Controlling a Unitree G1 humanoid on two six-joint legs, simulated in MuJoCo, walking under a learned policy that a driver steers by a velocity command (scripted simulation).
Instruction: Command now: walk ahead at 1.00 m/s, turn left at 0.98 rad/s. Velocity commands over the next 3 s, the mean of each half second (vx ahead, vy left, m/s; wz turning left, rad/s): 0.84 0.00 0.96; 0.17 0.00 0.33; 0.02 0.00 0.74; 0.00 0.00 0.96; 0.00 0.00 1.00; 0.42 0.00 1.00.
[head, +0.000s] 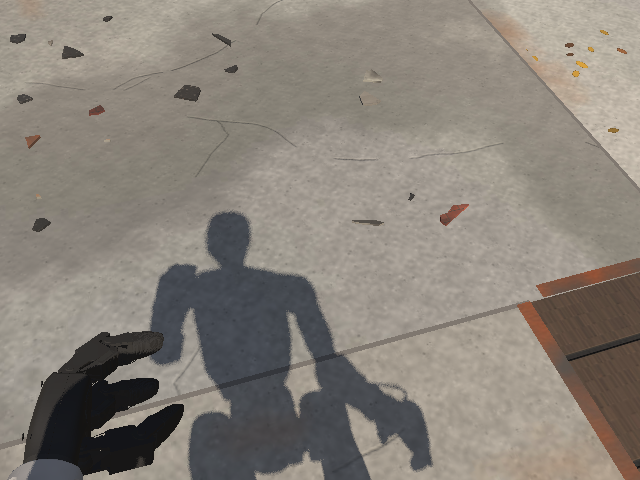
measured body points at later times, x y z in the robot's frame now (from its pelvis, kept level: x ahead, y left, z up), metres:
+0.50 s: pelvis +0.37 +0.05 -0.01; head +0.41 +0.08 +0.43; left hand +0.29 +0.32 -0.14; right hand +0.68 -0.08 -0.08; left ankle +0.49 +0.15 -0.71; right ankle +0.21 -0.17 -0.60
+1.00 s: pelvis +0.54 +0.07 +0.02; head +0.56 +0.08 +0.47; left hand +0.51 +0.36 -0.08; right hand +0.81 -0.06 -0.09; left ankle +0.49 +0.15 -0.70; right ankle +0.66 -0.02 -0.71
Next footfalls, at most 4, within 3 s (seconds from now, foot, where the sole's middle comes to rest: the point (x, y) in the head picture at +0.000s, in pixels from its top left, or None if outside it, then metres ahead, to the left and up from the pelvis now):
0.44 left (217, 459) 0.52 0.17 -0.74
0.90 right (295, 375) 0.69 0.00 -0.74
1.24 left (202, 477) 0.49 0.19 -0.74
1.76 right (221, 384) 0.69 0.16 -0.74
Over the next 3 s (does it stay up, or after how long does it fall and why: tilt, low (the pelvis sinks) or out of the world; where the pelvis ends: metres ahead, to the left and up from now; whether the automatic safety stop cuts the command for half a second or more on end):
stays up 0.42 0.27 0.03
